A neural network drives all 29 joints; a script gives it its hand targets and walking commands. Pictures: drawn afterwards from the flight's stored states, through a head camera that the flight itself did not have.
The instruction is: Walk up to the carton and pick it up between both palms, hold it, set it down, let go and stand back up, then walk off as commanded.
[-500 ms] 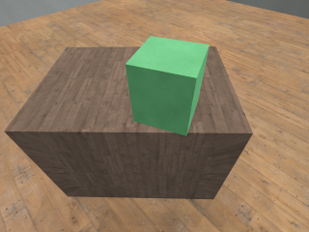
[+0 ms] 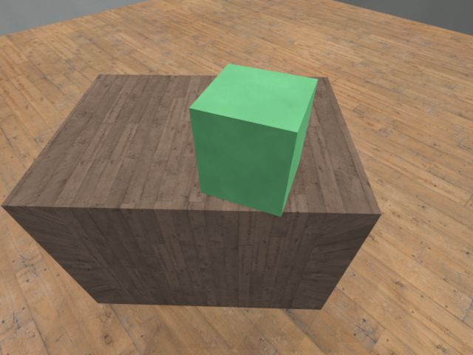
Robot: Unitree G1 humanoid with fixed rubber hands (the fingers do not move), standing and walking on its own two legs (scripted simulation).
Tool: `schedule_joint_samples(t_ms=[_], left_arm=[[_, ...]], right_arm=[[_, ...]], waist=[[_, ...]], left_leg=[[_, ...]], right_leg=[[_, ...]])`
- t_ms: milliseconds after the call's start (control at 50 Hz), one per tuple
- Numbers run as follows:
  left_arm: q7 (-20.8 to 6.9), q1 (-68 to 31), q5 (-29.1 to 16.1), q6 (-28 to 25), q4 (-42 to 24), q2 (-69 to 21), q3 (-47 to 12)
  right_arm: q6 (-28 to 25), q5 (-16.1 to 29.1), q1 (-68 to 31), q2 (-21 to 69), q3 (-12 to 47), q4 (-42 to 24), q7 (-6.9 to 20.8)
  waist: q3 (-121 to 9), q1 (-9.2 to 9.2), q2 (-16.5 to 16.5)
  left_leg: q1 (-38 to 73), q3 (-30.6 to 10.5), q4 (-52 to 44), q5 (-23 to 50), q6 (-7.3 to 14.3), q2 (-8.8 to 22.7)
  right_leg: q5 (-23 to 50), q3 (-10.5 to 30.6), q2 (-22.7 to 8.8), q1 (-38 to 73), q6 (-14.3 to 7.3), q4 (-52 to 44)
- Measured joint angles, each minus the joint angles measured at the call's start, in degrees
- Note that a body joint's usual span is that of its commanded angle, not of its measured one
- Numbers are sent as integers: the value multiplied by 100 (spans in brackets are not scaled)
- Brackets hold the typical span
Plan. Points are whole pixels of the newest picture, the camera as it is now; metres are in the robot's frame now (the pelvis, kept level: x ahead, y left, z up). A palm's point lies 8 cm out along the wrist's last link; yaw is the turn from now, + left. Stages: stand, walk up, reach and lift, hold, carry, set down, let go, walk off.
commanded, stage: walk up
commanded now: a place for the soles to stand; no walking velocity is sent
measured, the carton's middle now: (254, 140) +0.58 +0.00 +0.04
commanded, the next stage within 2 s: none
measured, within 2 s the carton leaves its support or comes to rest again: neither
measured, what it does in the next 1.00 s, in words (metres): stands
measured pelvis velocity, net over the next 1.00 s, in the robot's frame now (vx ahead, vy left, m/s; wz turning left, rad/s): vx -0.02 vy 0.00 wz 0.01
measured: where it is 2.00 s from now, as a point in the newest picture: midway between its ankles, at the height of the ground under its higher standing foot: outside the picture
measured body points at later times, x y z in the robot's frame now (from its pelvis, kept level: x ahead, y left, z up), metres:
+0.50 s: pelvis -0.04 +0.00 +0.02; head -0.03 +0.01 +0.47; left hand +0.02 +0.32 -0.10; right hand +0.03 -0.33 -0.09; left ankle +0.02 +0.14 -0.71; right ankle -0.01 -0.14 -0.71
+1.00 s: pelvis -0.02 +0.00 +0.02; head +0.00 +0.01 +0.47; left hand +0.04 +0.32 -0.10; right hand +0.05 -0.32 -0.10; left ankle +0.02 +0.14 -0.71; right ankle -0.01 -0.14 -0.71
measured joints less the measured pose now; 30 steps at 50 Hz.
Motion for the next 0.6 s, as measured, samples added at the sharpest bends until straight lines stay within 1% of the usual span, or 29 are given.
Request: schedule_joint_samples(t_ms=[320,420,500,600], left_arm=[[0,-3,0,-13,427,0,0],[0,-3,0,-17,533,0,0],[0,-3,0,-52,590,0,0],[0,-4,0,-64,629,0,0]], right_arm=[[9,0,-25,28,1,652,159],[8,0,-25,61,0,778,212],[7,0,-25,75,0,842,217],[-9,0,-26,140,0,863,222]], waist=[[-190,0,2],[-189,0,-3],[-190,0,-6],[-209,0,-20]], left_leg=[[97,0,-850,728,-3,-21],[102,0,-1066,783,-3,-21],[109,1,-1158,983,-10,-23],[109,0,-1210,958,-21,-27]], right_leg=[[618,-37,0,37,0,-702],[619,-59,0,39,0,-892],[844,-64,-1,61,0,-1015],[884,-70,-3,75,0,-1097]])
